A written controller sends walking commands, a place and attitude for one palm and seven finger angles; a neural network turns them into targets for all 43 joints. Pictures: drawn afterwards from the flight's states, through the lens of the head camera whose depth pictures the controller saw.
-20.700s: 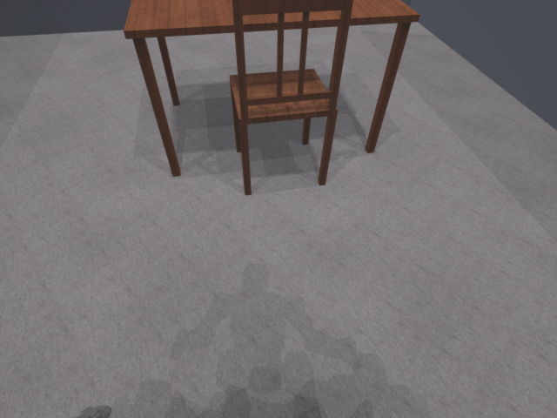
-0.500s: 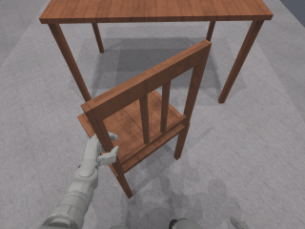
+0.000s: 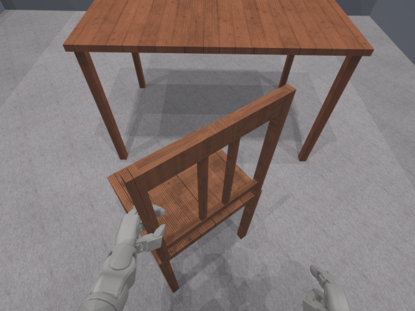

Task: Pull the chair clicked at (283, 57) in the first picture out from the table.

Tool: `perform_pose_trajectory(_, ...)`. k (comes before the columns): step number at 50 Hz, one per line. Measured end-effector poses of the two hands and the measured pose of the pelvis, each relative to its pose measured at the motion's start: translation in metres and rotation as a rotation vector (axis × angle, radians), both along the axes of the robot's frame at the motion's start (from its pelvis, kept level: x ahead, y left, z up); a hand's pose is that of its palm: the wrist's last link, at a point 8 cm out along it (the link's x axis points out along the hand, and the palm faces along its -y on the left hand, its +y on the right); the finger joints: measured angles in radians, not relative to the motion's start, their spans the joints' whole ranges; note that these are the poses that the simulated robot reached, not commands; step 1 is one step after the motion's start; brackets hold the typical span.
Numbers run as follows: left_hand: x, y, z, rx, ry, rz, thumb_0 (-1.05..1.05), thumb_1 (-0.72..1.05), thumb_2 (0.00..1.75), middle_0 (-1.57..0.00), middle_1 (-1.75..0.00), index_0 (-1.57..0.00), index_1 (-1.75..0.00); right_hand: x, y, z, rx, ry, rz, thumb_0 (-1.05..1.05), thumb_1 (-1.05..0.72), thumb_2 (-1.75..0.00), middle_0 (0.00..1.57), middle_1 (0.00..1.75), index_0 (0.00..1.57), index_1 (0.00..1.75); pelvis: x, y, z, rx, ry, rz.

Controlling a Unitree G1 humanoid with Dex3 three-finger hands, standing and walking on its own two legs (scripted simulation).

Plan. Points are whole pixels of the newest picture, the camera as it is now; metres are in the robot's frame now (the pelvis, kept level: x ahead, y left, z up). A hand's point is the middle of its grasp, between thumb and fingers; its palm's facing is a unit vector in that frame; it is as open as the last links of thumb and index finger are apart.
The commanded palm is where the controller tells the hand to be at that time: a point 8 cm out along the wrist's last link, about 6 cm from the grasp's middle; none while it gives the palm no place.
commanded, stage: stop walking, hand still on the chair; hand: left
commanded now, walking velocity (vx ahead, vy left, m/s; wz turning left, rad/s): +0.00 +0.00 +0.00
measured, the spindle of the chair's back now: (202, 191) +0.40 +0.03 -0.08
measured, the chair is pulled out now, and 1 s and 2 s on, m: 0.43 0.43 0.43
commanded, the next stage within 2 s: open the thumb and straighten the fingers in 0.16 s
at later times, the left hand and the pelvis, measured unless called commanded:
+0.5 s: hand (151, 232) +0.29 +0.14 -0.07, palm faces -0.02 -0.99 -0.16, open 8.0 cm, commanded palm +0.26 +0.19 -0.05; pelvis +0.00 +0.01 -0.02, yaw +1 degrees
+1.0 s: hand (146, 228) +0.30 +0.15 -0.08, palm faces +0.00 -0.99 -0.16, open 17.0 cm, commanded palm +0.28 +0.20 -0.05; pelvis +0.01 +0.01 -0.04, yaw +3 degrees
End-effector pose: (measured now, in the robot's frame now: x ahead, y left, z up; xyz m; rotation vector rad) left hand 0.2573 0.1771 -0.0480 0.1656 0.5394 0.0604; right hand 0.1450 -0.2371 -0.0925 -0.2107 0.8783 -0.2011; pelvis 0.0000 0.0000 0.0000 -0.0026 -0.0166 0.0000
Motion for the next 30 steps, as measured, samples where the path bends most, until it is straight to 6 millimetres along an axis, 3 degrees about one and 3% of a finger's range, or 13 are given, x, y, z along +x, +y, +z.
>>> perform_pose_trajectory(10, 0.000, 0.001, 0.000, 0.002, 0.001, -0.019, 0.03, 0.61, 0.72, -0.09, -1.14, -0.44, -1.40, -0.020, 0.008, -0.010, 0.014, 0.075, -0.020, 0.01, -0.90, -0.90, 0.20, 0.30, 0.21, 0.30, 0.004, 0.006, 0.001, -0.001, 0.004, -0.003)
perform_pose_trajectory(19, 0.003, 0.007, -0.002, -0.024, -0.017, -0.030, 0.04, 0.55, 0.72, -0.12, -1.20, -0.47, -1.39, -0.036, 0.002, -0.015, 0.050, 0.092, -0.040, 0.01, -0.90, -0.90, 0.20, 0.30, 0.21, 0.30, 0.004, 0.008, -0.005, 0.004, 0.074, 0.018)
perform_pose_trajectory(23, 0.007, 0.013, -0.002, -0.019, -0.037, -0.033, 0.03, 0.38, 0.65, -0.22, -1.27, -0.48, -1.41, -0.038, -0.004, -0.018, 0.038, 0.070, -0.023, 0.01, -0.90, -0.90, 0.20, 0.30, 0.21, 0.30, 0.002, 0.010, -0.012, 0.002, 0.112, 0.023)
perform_pose_trajectory(30, 0.017, 0.023, -0.008, -0.010, -0.016, -0.030, 0.01, -0.14, 0.40, -0.35, -1.27, -0.46, -1.34, -0.033, -0.007, -0.028, 0.020, 0.049, -0.006, 0.01, -0.91, -0.90, 0.20, 0.30, 0.20, 0.30, 0.001, 0.015, -0.023, 0.004, 0.163, 0.025)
